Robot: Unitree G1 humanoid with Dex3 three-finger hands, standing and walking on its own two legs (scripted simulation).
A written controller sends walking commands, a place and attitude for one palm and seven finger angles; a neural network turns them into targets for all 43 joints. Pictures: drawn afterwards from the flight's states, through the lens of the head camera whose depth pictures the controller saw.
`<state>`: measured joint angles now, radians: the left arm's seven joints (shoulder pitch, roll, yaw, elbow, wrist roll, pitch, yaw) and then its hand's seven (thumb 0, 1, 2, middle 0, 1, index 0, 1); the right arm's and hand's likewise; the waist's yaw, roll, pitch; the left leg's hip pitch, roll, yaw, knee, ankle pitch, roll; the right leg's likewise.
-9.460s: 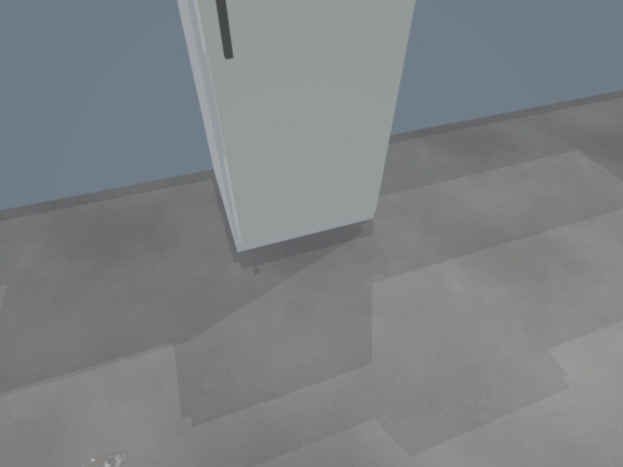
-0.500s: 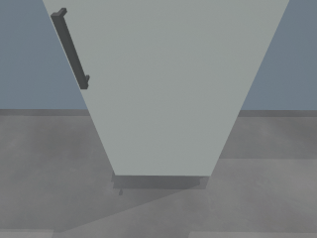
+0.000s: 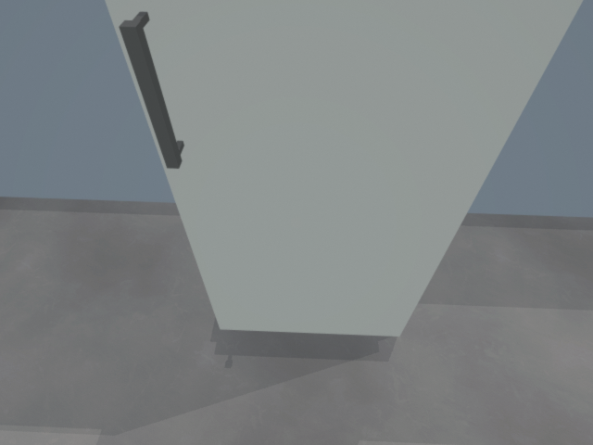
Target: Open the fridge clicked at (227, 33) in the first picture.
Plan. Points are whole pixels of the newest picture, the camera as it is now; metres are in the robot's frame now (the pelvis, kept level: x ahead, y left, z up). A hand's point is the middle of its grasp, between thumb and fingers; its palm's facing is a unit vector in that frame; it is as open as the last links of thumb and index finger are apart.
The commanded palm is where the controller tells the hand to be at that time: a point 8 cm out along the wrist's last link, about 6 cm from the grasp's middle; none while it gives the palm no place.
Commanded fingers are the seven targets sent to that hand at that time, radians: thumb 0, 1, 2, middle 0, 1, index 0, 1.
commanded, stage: shuffle to correct the standing spot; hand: left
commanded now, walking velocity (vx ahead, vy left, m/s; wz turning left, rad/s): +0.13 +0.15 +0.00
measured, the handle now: (159, 98) +0.54 +0.25 +0.19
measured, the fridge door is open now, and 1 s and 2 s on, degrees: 0 0 0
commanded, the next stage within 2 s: come to a stop and stand still in 0.24 s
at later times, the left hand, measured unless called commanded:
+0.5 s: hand out of the picture +0.06 +0.24 -0.19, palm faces +0.07 -0.98 -0.18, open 7.4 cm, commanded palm none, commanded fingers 0.00 0.90 0.90 -0.20 -0.30 -0.20 -0.30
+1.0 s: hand out of the picture +0.09 +0.25 -0.17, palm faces -0.01 -0.98 -0.21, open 7.3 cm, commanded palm none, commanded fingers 0.00 0.90 0.90 -0.20 -0.30 -0.20 -0.30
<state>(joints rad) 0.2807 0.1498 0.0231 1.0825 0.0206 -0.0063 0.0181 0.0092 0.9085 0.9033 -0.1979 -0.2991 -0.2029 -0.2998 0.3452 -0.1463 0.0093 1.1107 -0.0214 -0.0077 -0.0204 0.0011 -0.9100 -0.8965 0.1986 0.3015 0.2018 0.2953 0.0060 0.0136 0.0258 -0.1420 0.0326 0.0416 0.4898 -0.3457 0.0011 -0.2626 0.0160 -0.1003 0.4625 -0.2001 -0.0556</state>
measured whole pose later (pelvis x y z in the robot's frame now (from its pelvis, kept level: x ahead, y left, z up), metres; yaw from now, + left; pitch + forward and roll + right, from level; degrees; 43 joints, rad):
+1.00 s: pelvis +0.07 +0.08 +0.00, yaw -2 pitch +0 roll -1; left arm 0.33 0.14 0.00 1.00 0.03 -0.02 0.05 0.01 0.92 0.90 -0.20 -0.30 -0.20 -0.30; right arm 0.20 -0.19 -0.04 0.98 0.00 0.02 -0.01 0.00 -0.92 -0.90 0.20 0.30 0.20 0.30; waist 0.00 0.03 0.01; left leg -0.28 0.03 0.04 0.72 -0.40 0.00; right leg -0.23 0.05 -0.07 0.52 -0.29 -0.05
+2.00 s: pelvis +0.09 +0.13 +0.00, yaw -3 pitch -2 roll +0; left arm 0.27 0.16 -0.01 1.09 0.01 0.01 0.04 0.01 0.91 0.90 -0.20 -0.30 -0.20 -0.30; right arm 0.27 -0.15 0.02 1.11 -0.01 -0.03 -0.04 0.01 -0.91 -0.90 0.20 0.30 0.20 0.30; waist 0.00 -0.01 0.05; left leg -0.11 -0.07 0.09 0.45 -0.32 0.09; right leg -0.16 -0.03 -0.02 0.50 -0.30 0.02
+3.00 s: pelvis +0.07 +0.11 +0.00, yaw -2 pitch -1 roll +1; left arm 0.45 0.21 0.04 0.43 -0.07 0.08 0.11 0.04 0.94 0.90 -0.20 -0.31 -0.21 -0.31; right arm 0.37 -0.16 0.02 0.97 0.02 -0.17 -0.06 0.02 -0.93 -0.90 0.20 0.30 0.21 0.30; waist 0.02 -0.04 0.03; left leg -0.14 -0.08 0.08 0.44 -0.29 0.07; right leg -0.24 -0.04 -0.02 0.58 -0.31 -0.01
